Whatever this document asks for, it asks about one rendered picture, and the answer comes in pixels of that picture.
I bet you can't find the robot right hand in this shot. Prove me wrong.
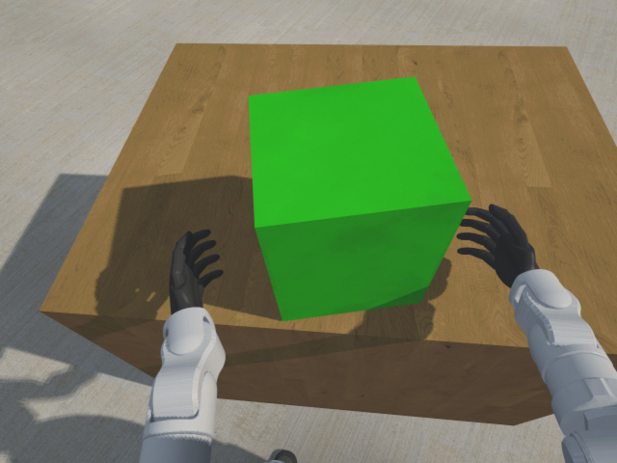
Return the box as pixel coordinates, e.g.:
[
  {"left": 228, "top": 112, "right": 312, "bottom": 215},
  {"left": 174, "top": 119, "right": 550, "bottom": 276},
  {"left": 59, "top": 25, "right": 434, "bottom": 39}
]
[{"left": 457, "top": 204, "right": 540, "bottom": 288}]

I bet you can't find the robot left forearm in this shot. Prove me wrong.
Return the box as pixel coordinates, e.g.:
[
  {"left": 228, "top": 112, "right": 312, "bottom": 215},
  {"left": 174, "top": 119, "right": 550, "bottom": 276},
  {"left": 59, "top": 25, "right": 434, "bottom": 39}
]
[{"left": 139, "top": 307, "right": 226, "bottom": 463}]

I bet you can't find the pedestal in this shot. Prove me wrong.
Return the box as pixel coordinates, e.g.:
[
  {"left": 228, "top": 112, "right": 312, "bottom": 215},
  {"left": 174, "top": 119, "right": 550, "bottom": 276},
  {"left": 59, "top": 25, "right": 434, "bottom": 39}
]
[{"left": 40, "top": 43, "right": 617, "bottom": 425}]

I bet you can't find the robot right upper arm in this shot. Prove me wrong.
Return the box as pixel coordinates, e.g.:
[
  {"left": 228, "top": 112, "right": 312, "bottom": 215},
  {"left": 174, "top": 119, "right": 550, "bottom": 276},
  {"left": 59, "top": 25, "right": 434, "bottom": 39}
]
[{"left": 561, "top": 428, "right": 617, "bottom": 463}]

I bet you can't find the robot left hand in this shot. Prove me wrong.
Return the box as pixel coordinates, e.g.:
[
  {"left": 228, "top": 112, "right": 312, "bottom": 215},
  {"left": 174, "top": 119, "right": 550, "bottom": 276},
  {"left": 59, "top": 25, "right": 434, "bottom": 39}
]
[{"left": 169, "top": 230, "right": 224, "bottom": 314}]

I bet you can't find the robot right forearm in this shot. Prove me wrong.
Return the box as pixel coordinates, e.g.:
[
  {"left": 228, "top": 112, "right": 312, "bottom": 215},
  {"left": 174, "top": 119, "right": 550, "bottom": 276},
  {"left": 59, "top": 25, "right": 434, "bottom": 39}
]
[{"left": 509, "top": 269, "right": 617, "bottom": 437}]

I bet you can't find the carton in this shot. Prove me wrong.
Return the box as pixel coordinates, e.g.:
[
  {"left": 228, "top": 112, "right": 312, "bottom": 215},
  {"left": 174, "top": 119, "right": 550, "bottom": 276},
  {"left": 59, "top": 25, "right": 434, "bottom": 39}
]
[{"left": 249, "top": 77, "right": 471, "bottom": 321}]

